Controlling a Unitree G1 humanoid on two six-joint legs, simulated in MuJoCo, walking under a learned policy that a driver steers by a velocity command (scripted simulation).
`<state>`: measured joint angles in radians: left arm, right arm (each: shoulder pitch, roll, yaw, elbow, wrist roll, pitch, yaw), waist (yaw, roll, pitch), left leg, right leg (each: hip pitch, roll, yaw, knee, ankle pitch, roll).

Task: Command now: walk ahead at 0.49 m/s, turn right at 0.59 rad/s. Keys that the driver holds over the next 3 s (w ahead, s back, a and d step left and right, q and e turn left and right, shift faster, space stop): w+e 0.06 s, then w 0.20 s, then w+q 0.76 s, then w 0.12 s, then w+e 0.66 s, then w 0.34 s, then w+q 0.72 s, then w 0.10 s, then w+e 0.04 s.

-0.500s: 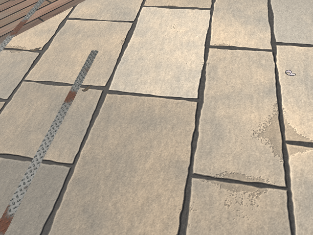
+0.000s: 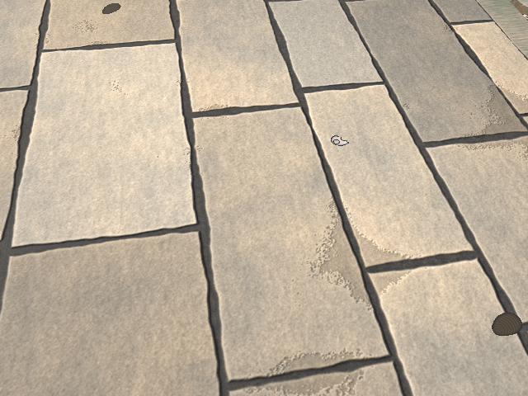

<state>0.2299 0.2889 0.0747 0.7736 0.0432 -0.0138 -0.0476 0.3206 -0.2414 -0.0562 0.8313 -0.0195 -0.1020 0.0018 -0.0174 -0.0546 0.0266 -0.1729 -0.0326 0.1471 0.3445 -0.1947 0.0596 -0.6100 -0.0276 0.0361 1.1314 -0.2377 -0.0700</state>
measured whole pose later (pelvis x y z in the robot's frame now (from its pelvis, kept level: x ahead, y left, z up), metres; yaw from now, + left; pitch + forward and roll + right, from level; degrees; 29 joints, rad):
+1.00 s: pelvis +0.54 -0.01 -0.01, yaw +14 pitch +0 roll +0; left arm 0.20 0.23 0.03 0.82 0.04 -0.07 0.00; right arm 0.28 -0.27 -0.08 0.88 0.00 -0.03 0.01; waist 0.00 -0.01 0.06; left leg -0.25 -0.14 0.04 0.43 -0.19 0.15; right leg -0.51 -0.10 0.02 1.18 -0.31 0.01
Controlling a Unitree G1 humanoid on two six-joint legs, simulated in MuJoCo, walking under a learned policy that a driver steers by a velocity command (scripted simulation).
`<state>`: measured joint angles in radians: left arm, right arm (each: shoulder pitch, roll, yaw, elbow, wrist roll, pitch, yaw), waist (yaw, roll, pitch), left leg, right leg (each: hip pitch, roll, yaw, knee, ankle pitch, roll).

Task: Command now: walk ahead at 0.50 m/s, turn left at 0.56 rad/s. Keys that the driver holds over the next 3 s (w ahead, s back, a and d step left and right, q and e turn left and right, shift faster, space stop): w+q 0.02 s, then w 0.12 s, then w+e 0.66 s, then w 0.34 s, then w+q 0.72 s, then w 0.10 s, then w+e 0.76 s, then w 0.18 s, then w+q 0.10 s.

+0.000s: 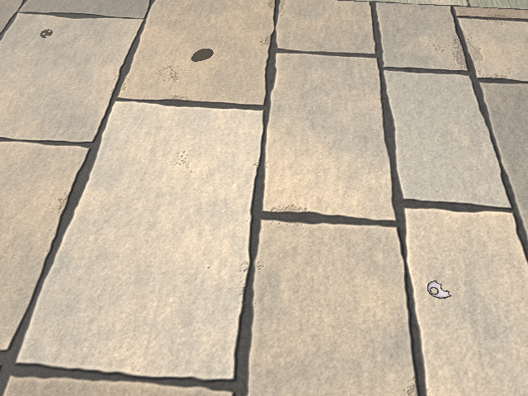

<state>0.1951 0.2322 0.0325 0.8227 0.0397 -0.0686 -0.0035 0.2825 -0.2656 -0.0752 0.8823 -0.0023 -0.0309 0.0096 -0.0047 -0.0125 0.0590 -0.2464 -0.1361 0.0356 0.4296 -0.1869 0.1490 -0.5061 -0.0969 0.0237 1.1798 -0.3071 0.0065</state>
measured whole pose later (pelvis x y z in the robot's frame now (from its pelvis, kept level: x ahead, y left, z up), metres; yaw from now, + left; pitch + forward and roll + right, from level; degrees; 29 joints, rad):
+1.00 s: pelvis +0.58 -0.04 -0.01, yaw -16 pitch +1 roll +0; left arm 0.40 0.29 0.07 0.89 0.02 -0.05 0.00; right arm 0.12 -0.26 -0.02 0.74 -0.04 -0.08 0.00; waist 0.06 -0.02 0.03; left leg -0.38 -0.04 0.02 0.53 -0.18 0.05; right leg -0.23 0.11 0.12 1.02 -0.42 -0.08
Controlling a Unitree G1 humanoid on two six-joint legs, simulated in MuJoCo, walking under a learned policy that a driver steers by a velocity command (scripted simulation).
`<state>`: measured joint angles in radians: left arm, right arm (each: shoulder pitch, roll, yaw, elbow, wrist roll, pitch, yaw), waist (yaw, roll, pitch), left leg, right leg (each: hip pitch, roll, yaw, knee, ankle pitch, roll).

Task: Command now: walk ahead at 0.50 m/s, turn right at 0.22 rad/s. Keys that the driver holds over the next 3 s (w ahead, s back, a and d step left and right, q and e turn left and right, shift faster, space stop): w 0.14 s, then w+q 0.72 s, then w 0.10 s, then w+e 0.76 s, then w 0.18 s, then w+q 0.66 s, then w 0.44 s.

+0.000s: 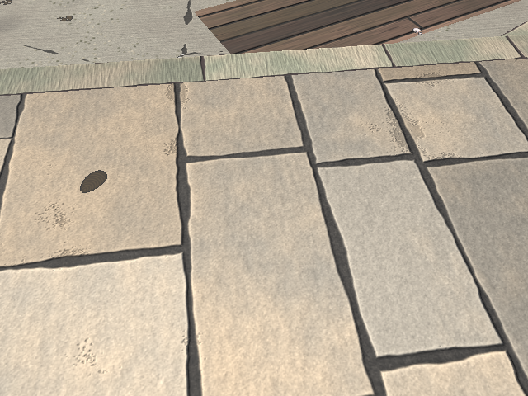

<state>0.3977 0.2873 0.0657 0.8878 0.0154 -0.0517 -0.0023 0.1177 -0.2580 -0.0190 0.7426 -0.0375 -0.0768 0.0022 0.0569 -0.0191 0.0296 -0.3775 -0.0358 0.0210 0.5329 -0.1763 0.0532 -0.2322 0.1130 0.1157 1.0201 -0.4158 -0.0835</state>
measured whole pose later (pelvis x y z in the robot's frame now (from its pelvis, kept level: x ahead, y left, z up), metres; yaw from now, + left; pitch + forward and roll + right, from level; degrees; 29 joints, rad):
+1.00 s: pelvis +0.48 +0.06 -0.01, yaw +23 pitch +1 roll -1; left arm 0.40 0.23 0.04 0.94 0.01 -0.05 0.01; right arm 0.05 -0.24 -0.05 0.76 -0.05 -0.03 0.04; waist 0.05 -0.01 0.06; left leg -0.45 -0.04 0.10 0.62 -0.19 0.13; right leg -0.12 -0.10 -0.18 0.94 -0.45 0.00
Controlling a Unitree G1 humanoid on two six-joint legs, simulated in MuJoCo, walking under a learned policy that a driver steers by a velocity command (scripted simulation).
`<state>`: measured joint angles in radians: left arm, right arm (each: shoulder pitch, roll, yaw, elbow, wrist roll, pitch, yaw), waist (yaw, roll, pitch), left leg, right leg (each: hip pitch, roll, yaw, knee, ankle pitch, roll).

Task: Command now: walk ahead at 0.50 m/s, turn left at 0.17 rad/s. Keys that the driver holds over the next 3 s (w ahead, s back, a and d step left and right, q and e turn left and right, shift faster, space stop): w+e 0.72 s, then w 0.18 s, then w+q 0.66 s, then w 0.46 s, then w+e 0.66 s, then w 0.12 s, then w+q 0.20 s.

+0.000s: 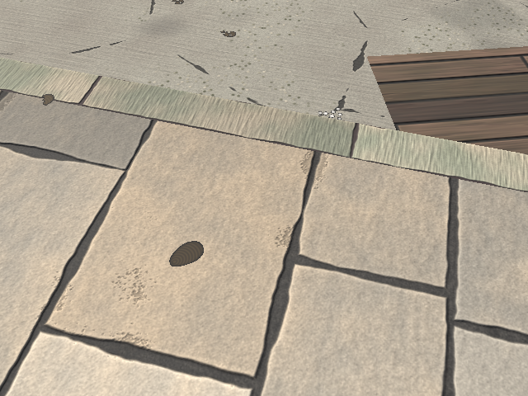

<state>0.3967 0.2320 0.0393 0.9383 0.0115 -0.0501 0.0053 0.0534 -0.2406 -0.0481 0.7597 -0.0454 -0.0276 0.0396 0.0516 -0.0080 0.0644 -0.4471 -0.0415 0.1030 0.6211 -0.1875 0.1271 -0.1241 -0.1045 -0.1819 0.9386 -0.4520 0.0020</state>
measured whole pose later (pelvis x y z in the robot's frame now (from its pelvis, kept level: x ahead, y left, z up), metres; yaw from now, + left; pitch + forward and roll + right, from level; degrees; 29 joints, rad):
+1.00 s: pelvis +0.54 -0.09 +0.01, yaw -24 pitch +1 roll -1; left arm 0.42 0.26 0.05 0.94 0.02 -0.07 0.01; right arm 0.06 -0.24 -0.01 0.76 -0.03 -0.04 0.03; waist 0.07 0.03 0.04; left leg -0.55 0.04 0.05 0.57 -0.07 0.04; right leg 0.11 0.13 0.11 0.23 -0.35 -0.11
